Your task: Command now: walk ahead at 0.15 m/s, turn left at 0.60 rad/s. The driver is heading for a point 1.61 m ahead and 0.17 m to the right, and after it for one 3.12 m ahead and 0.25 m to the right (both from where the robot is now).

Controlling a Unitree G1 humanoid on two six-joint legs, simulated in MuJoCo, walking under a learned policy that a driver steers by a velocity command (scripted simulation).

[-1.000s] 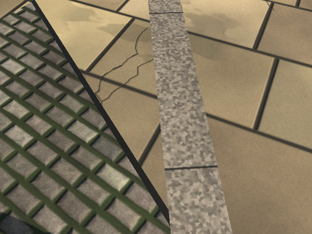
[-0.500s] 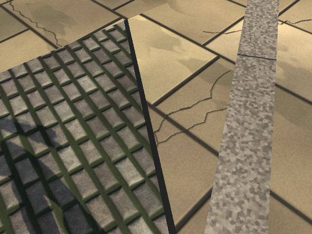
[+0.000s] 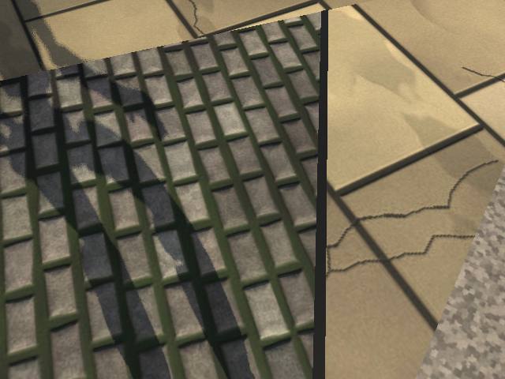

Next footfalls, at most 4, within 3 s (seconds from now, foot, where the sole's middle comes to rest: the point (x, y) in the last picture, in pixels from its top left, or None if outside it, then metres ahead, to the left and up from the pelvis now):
0.28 right None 0.20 -0.15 -0.77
0.58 left None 0.09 0.10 -0.77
1.68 left None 0.21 0.08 -0.77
2.08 right None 0.10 -0.16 -0.77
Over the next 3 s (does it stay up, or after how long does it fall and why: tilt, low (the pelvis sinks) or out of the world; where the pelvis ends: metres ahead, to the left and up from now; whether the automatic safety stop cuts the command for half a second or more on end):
stays up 0.17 -0.03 0.00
